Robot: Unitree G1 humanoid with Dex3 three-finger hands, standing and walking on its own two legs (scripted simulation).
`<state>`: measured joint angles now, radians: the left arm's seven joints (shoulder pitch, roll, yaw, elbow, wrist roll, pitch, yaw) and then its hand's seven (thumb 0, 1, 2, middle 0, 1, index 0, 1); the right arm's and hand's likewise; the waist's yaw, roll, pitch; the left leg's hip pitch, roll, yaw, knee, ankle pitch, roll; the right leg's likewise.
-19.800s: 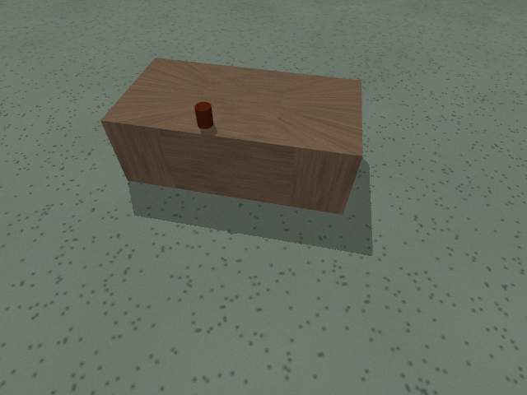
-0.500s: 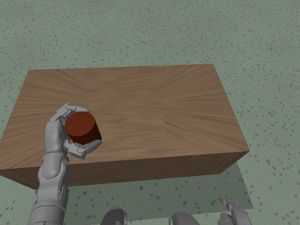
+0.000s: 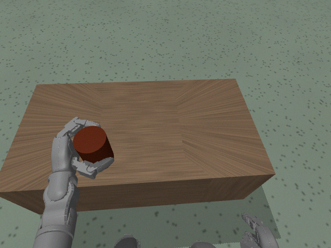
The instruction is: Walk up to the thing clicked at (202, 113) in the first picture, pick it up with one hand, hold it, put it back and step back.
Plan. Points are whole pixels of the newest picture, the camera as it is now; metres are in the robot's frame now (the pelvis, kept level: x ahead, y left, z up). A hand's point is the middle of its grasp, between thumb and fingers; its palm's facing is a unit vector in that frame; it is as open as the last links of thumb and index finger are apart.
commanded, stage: hold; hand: left
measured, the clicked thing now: (95, 149) +0.33 +0.16 +0.05
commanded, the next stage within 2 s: none
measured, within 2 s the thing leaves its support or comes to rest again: neither
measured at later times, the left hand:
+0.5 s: hand (91, 149) +0.33 +0.17 +0.06, palm faces +0.11 -0.99 +0.00, open 10.4 cm
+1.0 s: hand (92, 155) +0.31 +0.17 +0.06, palm faces +0.10 -0.99 -0.01, open 10.4 cm
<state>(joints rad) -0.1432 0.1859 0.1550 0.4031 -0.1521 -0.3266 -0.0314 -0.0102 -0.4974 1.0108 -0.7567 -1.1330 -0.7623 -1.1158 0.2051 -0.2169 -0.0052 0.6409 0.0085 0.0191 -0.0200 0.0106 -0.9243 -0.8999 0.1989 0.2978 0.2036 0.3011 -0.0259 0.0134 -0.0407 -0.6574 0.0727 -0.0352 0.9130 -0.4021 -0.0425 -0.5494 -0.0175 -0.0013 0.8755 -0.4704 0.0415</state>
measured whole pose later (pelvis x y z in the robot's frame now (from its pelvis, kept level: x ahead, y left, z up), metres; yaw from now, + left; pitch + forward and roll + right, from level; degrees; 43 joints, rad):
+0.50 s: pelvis +0.00 +0.00 +0.01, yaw +0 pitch +6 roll -2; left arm -0.12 0.17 0.13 0.37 -0.15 -0.30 -0.03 -0.01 -0.49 1.01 -0.75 -1.15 -0.75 -1.13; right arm 0.21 -0.21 0.00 0.64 0.01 0.01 -0.02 0.01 -0.92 -0.90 0.20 0.30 0.20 0.30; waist -0.02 0.02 -0.02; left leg -0.59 0.07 -0.03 0.86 -0.38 -0.04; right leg -0.48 -0.02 0.00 0.82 -0.44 0.05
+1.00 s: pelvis -0.01 +0.00 +0.01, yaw +0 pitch +5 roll -1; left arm -0.09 0.17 0.13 0.37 -0.16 -0.31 -0.05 -0.01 -0.49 1.01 -0.74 -1.15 -0.75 -1.14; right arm 0.20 -0.22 0.00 0.65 0.01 0.00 -0.02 0.01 -0.92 -0.90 0.20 0.30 0.20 0.30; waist -0.02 0.02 -0.02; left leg -0.58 0.07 -0.03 0.84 -0.36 -0.04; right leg -0.47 -0.02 0.00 0.82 -0.44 0.04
